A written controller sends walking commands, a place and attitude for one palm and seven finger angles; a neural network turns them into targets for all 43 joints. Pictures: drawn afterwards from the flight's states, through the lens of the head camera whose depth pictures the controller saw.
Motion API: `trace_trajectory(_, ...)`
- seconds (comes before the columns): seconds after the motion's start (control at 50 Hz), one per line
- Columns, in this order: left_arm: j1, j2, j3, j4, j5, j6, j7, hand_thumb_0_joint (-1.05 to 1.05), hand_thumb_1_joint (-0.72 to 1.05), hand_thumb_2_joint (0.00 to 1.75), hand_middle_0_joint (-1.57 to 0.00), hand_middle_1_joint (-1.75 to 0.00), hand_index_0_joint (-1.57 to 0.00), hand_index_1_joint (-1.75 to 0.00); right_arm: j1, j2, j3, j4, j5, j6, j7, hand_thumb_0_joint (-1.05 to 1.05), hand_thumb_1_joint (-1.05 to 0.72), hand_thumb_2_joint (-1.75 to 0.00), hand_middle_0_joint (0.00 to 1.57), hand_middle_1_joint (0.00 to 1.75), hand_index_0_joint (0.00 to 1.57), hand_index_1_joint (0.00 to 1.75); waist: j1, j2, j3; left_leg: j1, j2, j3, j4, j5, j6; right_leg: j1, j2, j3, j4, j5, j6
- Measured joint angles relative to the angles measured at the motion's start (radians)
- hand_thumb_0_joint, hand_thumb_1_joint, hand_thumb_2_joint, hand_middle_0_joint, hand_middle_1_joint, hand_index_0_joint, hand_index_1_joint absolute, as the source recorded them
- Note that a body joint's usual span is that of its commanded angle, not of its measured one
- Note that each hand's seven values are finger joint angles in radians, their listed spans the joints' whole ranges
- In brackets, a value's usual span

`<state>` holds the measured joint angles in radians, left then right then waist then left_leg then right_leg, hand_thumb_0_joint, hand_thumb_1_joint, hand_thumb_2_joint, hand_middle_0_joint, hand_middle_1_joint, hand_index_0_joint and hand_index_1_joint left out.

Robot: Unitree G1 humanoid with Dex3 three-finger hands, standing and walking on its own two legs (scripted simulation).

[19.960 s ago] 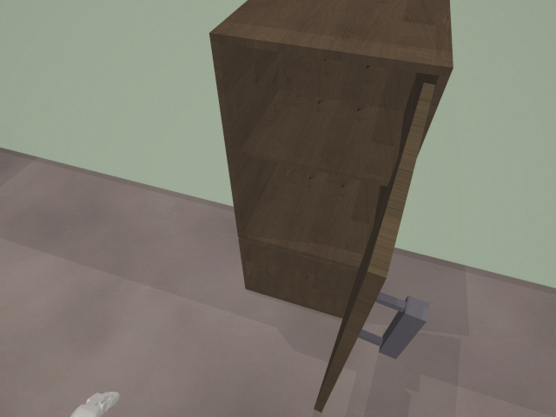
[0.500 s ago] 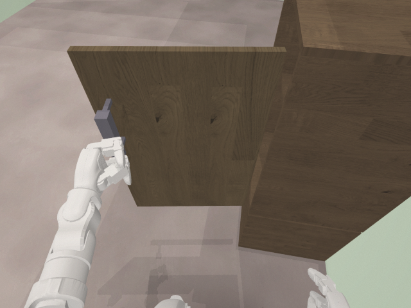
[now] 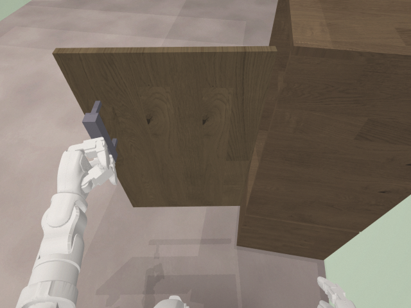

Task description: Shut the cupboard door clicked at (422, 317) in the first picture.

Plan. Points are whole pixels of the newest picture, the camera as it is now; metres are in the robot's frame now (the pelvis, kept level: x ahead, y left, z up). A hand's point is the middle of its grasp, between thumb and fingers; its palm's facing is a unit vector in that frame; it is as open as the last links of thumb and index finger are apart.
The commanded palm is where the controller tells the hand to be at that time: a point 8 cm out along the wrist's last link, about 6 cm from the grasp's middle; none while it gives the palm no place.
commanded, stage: push the door shut along its arc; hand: left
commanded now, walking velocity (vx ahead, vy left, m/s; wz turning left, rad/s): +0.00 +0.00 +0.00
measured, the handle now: (104, 132) +0.45 +0.24 +0.08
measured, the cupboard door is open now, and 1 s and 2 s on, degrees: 100 87 77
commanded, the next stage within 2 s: pull the fist back off the door in 1.88 s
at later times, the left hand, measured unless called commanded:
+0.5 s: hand (116, 146) +0.41 +0.20 +0.08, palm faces -0.08 -1.00 -0.02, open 3.1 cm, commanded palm +0.40 +0.25 +0.08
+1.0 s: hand (137, 127) +0.46 +0.17 +0.08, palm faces -0.24 -0.97 -0.01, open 3.1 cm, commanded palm +0.46 +0.22 +0.08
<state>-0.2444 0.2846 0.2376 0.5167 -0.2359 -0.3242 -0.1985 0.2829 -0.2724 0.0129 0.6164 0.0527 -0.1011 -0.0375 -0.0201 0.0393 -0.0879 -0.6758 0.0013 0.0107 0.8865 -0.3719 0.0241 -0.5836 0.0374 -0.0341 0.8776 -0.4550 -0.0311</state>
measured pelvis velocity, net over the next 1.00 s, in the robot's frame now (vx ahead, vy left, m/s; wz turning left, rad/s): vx -0.01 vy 0.02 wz -0.01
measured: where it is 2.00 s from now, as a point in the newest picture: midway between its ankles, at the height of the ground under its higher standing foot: outside the picture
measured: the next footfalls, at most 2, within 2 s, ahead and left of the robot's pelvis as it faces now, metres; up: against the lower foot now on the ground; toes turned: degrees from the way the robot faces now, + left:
none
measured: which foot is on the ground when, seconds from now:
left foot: down 0.00-1.00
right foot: down 0.00-1.00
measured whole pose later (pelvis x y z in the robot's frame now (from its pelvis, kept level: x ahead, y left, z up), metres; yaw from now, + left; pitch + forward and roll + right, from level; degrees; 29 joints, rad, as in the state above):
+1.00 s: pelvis -0.01 +0.02 -0.02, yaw +0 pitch +16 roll -3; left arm -0.88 0.45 0.24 1.14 -0.18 -0.33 -0.42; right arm 0.35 -0.29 0.03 0.67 0.04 -0.06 -0.03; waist -0.13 0.05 -0.10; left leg -0.90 0.00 0.00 1.01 -0.39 0.05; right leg -0.79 0.04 -0.05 0.97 -0.46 -0.01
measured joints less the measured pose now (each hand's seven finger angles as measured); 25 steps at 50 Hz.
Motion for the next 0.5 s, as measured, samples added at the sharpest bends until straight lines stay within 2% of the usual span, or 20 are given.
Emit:
trace_trajectory(0.16, -0.07, 0.005, -0.024, 0.082, 0.005, 0.029, -0.05, 0.02, 0.9, 0.9, -1.3, -1.5, -1.3, -1.5, -0.032, -0.001, 0.013, -0.005, 0.004, 0.005, -0.008, 0.01, -0.9, -0.89, 0.2, 0.3, 0.2, 0.3, -0.003, 0.0, 0.0, -0.013, -0.004, -0.008, 0.009, 0.003, -0.002, -0.011, -0.003, -0.009, 0.011, -0.002, -0.002)
trace_trajectory(0.28, -0.195, 0.054, 0.016, 0.198, 0.009, 0.019, -0.082, 0.02, 0.9, 0.9, -1.31, -1.5, -1.3, -1.5, -0.037, 0.003, 0.024, -0.003, 0.003, 0.01, -0.015, 0.01, -0.9, -0.89, 0.2, 0.3, 0.2, 0.3, -0.021, -0.009, 0.011, -0.045, 0.001, -0.013, 0.032, 0.0, -0.004, -0.04, 0.002, -0.014, 0.03, -0.004, -0.005)
trace_trajectory(0.5, -0.355, 0.112, 0.02, 0.374, 0.001, 0.006, -0.161, 0.02, 0.9, 0.9, -1.31, -1.5, -1.31, -1.5, 0.031, -0.016, 0.016, 0.031, 0.007, 0.029, -0.011, 0.01, -0.9, -0.89, 0.2, 0.3, 0.2, 0.3, -0.038, 0.002, 0.004, -0.112, -0.002, -0.018, 0.065, -0.005, 0.006, -0.098, -0.001, -0.019, 0.051, -0.005, 0.004)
